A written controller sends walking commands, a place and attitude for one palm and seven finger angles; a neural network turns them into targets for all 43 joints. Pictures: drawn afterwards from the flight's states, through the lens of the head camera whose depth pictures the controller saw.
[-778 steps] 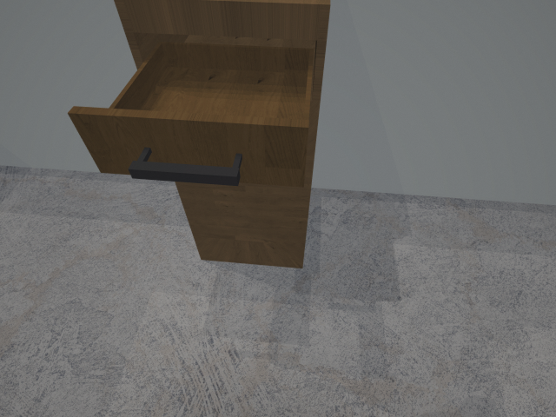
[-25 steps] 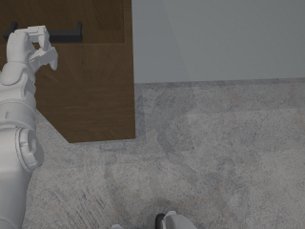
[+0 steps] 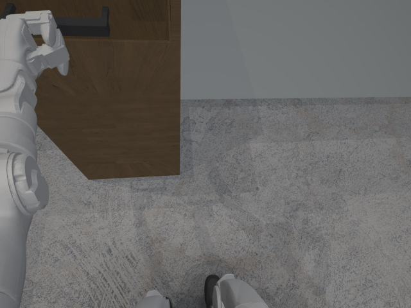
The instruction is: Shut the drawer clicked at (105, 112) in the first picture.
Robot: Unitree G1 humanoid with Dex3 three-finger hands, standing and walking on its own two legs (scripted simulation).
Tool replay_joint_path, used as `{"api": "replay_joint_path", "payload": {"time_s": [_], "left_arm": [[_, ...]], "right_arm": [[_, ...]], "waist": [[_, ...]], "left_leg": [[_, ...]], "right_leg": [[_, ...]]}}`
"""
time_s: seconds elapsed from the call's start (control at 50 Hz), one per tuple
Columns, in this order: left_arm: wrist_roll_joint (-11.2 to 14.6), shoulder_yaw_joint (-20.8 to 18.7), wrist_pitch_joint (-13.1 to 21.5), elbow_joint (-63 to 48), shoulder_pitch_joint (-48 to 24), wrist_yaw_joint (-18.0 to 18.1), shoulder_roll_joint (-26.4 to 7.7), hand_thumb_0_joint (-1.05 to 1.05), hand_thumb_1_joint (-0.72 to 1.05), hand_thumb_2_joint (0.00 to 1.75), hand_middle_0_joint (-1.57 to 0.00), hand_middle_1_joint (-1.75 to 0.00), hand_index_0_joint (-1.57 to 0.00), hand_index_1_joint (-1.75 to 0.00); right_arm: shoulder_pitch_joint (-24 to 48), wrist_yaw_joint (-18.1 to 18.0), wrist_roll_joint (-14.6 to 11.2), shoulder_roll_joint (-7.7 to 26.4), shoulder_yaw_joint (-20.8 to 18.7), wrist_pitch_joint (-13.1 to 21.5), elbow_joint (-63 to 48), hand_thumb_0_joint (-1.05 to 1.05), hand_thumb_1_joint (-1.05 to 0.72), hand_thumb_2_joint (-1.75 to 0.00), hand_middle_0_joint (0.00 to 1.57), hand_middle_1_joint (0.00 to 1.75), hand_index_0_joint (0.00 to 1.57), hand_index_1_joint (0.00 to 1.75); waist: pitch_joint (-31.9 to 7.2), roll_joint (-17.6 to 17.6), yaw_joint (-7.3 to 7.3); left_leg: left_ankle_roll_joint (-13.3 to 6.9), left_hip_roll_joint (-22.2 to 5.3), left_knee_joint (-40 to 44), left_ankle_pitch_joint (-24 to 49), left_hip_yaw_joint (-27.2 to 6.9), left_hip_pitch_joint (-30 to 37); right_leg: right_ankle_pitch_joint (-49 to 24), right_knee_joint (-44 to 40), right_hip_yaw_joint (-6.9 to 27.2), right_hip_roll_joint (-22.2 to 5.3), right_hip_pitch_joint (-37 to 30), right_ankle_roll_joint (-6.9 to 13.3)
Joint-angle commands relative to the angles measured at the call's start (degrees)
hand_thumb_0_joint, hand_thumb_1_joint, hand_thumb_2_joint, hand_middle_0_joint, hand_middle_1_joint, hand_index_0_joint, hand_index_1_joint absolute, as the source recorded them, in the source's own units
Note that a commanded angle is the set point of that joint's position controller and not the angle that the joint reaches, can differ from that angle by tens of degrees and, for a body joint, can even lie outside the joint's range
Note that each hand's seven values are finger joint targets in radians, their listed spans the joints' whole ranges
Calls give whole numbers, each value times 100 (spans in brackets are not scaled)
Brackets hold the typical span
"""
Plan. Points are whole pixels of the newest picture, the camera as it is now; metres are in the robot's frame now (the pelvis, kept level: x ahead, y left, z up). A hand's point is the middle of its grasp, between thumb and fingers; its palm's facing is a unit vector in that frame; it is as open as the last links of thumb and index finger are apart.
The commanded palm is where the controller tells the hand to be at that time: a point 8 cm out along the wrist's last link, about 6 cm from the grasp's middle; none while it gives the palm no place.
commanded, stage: pull the fist back off the drawer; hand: left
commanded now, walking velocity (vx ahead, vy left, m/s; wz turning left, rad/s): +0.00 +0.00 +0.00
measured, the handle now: (57, 18) +0.63 +0.20 +0.13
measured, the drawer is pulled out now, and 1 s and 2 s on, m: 0.00 0.00 0.00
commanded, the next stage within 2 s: draw the hand back to the body in 0.50 s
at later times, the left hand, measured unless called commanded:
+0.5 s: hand (78, 57) +0.54 +0.16 +0.12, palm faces -0.03 -1.00 -0.01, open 3.3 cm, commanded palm +0.50 +0.22 +0.13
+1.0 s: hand (37, 106) +0.41 +0.19 +0.15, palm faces -0.01 -1.00 -0.04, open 3.3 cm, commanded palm +0.38 +0.24 +0.16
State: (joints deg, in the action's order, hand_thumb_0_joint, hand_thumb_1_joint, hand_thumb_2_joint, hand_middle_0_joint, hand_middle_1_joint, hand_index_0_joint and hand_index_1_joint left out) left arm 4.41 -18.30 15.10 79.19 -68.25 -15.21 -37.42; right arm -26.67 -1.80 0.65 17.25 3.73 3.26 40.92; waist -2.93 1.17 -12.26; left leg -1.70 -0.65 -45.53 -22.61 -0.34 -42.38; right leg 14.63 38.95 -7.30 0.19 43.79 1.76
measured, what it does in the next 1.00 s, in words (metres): stands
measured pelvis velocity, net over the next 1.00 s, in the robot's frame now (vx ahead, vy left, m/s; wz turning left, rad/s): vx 0.04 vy -0.01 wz -0.03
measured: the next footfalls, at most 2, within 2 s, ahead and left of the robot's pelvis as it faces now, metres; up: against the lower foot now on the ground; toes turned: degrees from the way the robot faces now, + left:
none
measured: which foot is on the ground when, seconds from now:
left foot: down 0.00-1.00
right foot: down 0.00-1.00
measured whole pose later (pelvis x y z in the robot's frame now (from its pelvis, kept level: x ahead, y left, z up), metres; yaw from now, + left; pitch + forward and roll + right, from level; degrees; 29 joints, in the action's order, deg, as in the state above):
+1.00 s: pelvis +0.04 -0.01 +0.03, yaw -2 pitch +6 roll -1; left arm 13.6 -17.4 5.9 24.9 -18.4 -15.0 -19.2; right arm -17.3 -2.1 -3.5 15.4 1.2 1.4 33.9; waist -4.7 3.0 -2.0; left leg -1.3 -0.6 -32.2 -21.9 2.2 -16.5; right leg 15.8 30.7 -4.3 1.0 21.1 1.6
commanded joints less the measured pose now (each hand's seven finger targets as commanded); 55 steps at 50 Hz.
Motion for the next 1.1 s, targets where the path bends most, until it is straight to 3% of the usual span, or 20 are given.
{"api": "replay_joint_path", "payload": {"time_s": [0.0,0.06,0.14,0.16,0.2,0.24,0.3,0.34,0.38,0.44,0.48,0.54,0.58,0.64,0.72,0.78,0.84,0.92,1.04,1.08], "left_arm": [[65,-227,413,-1546,-3500,139,-829,0,90,90,-140,-160,-140,-160],[42,-179,496,-1709,-3154,132,-650,0,90,90,-140,-160,-140,-160],[82,-161,520,-1879,-2747,147,-475,0,90,90,-140,-160,-140,-160],[67,-342,528,-1876,-2551,167,-689,0,90,90,-140,-160,-140,-160],[82,-151,534,-2107,-2415,158,-396,0,90,90,-140,-160,-140,-160],[114,-292,584,-2329,-1966,166,-424,0,90,90,-140,-160,-140,-160],[199,-569,511,-2271,-1315,140,-608,0,90,90,-140,-160,-140,-160],[177,-648,531,-2588,-991,139,-659,0,90,90,-140,-160,-140,-160],[233,-841,525,-2870,-477,178,-762,0,90,90,-140,-160,-140,-160],[254,-692,488,-3109,-568,196,-613,0,90,90,-140,-160,-140,-160],[270,-849,477,-3307,-324,228,-745,0,90,90,-140,-160,-140,-160],[349,-520,482,-3685,-457,218,-282,0,90,90,-140,-160,-140,-160],[419,-521,370,-3386,-152,191,-193,0,90,90,-140,-160,-140,-160],[485,-566,282,-3891,572,112,-172,0,90,90,-140,-160,-140,-160],[740,-392,100,-4948,1537,14,131,0,90,90,-140,-160,-140,-160],[917,-567,-175,-5437,2105,2,67,0,90,90,-140,-160,-140,-160],[929,-373,-346,-6175,2533,28,313,0,90,90,-140,-160,-140,-160],[1010,-201,-531,-7065,2777,24,503,0,90,90,-140,-160,-140,-160],[1146,-47,-1020,-7181,3414,-79,790,0,90,90,-140,-160,-140,-160],[1144,-20,-1141,-7444,3526,-105,801,0,90,90,-140,-160,-140,-160]], "right_arm": [[-1219,20,47,1075,-389,32,-136,0,-90,-90,20,30,20,30],[-1177,79,54,1030,-411,-37,-227,0,-90,-90,20,30,20,30],[-1092,133,31,1006,-432,-125,-323,0,-90,-90,20,30,20,30],[-1069,126,21,1017,-453,-152,-349,0,-90,-90,20,30,20,30],[-1001,147,-2,949,-466,-173,-414,0,-90,-90,20,30,20,30],[-974,163,-14,926,-496,-214,-493,0,-90,-90,20,30,20,30],[-849,151,-71,895,-509,-287,-614,0,-90,-90,20,30,20,30],[-760,148,-88,852,-509,-334,-730,0,-90,-90,20,30,20,30],[-648,150,-113,822,-532,-362,-861,0,-90,-90,20,30,20,30],[-536,121,-158,782,-524,-414,-897,0,-90,-90,20,30,20,30],[-487,106,-170,774,-554,-426,-932,0,-90,-90,20,30,20,30],[-419,94,-186,710,-583,-394,-881,0,-90,-90,20,30,20,30],[-369,78,-206,725,-574,-387,-850,0,-90,-90,20,30,20,30],[-215,91,-232,696,-587,-368,-977,0,-90,-90,20,30,20,30],[155,96,-315,636,-597,-305,-1234,0,-90,-90,20,30,20,30],[413,59,-369,643,-582,-235,-1302,0,-90,-90,20,30,20,30],[716,20,-395,551,-528,-118,-1413,0,-90,-90,20,30,20,30],[987,-54,-399,516,-493,99,-1435,0,-90,-90,20,30,20,30],[1485,-182,-459,511,-387,329,-1444,0,-90,-90,20,30,20,30],[1679,-215,-470,488,-341,396,-1520,0,-90,-90,20,30,20,30]], "waist": [[-2546,930,-492],[-2609,1147,-327],[-2513,890,-231],[-2520,844,-145],[-2542,924,-114],[-2845,902,64],[-2593,353,239],[-2662,645,402],[-2742,470,561],[-2521,441,469],[-2638,447,571],[-2770,526,457],[-2492,253,471],[-2779,585,722],[-2740,436,882],[-2341,38,944],[-2146,457,1001],[-2002,550,996],[-1136,21,1042],[-1092,249,1135]], "left_leg": [[15,-85,539,1387,-451,1740],[61,-90,563,1673,-478,2005],[39,-95,602,1699,-431,1976],[37,-98,607,1707,-414,1907],[29,-85,628,1805,-346,1960],[50,-92,596,2296,-318,2210],[-8,-67,675,2189,-137,1710],[8,-66,710,2488,-94,1843],[-6,-70,733,2684,-16,1836],[-29,-73,777,2850,46,1839],[-29,-69,772,3006,74,1905],[-20,-92,730,3395,58,2335],[-18,-85,790,3251,80,2142],[-15,-74,845,3683,111,2378],[-29,-90,1020,3938,109,2575],[-44,-70,1240,3449,156,2430],[-41,-43,1364,3493,165,2655],[20,-72,1468,3598,63,3091],[29,-17,1806,2320,-1,2935],[47,11,1899,1997,-23,2963]], "right_leg": [[-504,-365,605,162,-929,-68],[-647,-308,558,165,-900,-19],[-734,-307,557,183,-1026,-24],[-770,-288,563,175,-1126,-15],[-924,-281,576,164,-1231,-22],[-1291,-208,569,175,-1446,-6],[-1596,-233,620,166,-2007,-29],[-1836,-171,619,148,-2140,-3],[-2099,-167,643,145,-2435,-13],[-2394,-187,669,134,-2525,-33],[-2577,-179,688,120,-2704,-31],[-2777,-216,682,126,-2618,-55],[-2759,-264,664,114,-2661,-65],[-3037,-268,688,69,-2983,-27],[-3357,-385,665,34,-3418,-12],[-3285,-552,636,8,-3657,-44],[-3188,-625,626,-22,-3693,-25],[-2926,-743,562,-20,-3588,-12],[-1990,-1015,469,-43,-3387,4],[-1656,-1070,483,-72,-3398,30]]}}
